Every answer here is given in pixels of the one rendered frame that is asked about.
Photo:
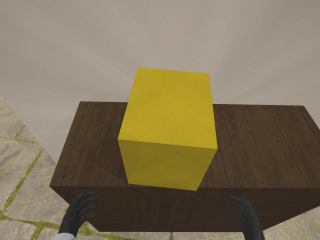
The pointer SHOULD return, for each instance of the robot left hand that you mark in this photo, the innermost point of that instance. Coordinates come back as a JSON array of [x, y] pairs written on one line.
[[73, 219]]

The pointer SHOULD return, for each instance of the carton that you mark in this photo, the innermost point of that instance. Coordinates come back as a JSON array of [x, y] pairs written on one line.
[[168, 136]]

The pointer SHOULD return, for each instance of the robot right hand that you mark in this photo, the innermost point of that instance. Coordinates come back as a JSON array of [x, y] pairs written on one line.
[[249, 222]]

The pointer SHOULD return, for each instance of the pedestal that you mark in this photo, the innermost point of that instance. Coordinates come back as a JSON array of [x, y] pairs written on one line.
[[268, 154]]

